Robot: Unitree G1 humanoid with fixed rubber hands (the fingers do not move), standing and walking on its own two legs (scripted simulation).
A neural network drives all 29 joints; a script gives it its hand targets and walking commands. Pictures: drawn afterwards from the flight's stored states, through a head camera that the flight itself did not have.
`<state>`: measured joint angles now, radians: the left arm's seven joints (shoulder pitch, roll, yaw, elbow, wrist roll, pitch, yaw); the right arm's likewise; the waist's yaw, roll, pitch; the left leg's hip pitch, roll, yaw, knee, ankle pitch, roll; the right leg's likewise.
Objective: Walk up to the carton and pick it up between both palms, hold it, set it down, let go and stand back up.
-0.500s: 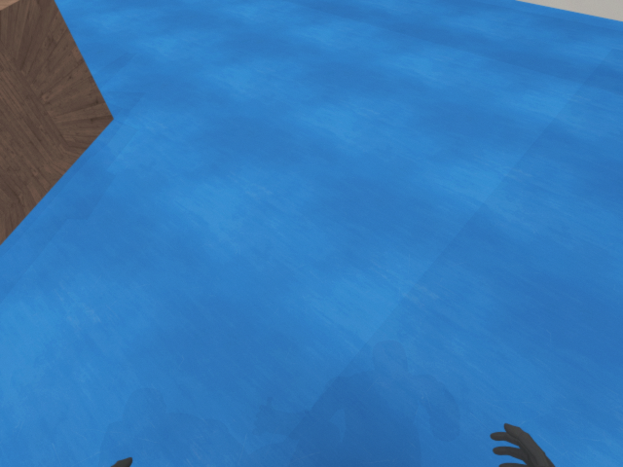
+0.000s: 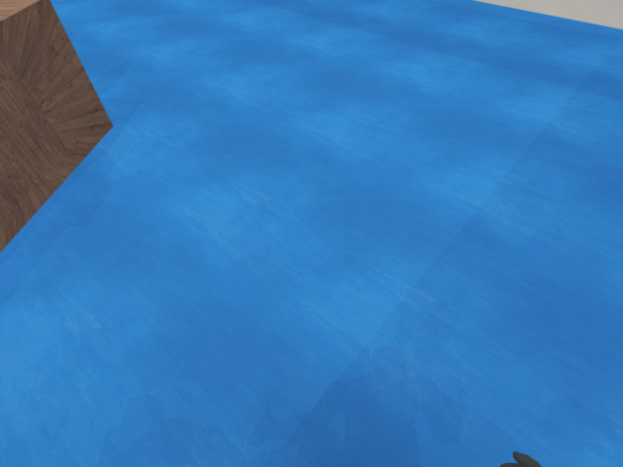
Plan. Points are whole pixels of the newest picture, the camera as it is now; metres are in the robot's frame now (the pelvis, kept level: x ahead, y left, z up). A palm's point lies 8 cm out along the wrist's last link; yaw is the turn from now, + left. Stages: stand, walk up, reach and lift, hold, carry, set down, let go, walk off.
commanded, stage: stand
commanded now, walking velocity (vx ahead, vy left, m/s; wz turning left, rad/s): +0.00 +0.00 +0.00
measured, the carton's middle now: out of the picture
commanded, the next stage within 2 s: walk up in 0.56 s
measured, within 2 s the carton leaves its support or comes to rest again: neither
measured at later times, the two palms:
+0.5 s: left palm out of the picture +0.08 +0.30 -0.10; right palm out of the picture +0.10 -0.28 -0.11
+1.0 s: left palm out of the picture +0.04 +0.37 -0.09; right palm (526, 443) +0.17 -0.26 -0.08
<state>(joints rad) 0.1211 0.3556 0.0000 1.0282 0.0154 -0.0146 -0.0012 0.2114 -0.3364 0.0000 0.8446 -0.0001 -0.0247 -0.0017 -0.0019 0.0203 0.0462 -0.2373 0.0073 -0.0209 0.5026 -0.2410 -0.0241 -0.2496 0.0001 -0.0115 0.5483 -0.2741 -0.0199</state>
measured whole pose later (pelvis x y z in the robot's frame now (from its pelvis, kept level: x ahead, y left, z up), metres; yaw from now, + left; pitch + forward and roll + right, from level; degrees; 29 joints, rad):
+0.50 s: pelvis +0.00 +0.00 +0.01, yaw +0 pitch -2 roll +1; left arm 0.11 0.35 0.00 1.07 0.02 -0.02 0.00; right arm 0.18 -0.34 0.00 0.89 0.00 -0.03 0.00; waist 0.01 0.02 0.04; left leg -0.19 0.01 -0.02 0.42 -0.19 -0.02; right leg -0.20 0.00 -0.01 0.45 -0.22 -0.02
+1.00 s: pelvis +0.02 +0.03 +0.01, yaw +12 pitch -1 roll -1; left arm 0.18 0.46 0.00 0.95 0.02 -0.07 -0.02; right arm 0.21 -0.43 0.00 0.90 0.00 0.03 0.15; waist 0.02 -0.01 0.01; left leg -0.54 0.12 -0.02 0.82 -0.30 -0.01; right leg -0.08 -0.08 -0.20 0.35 -0.25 -0.02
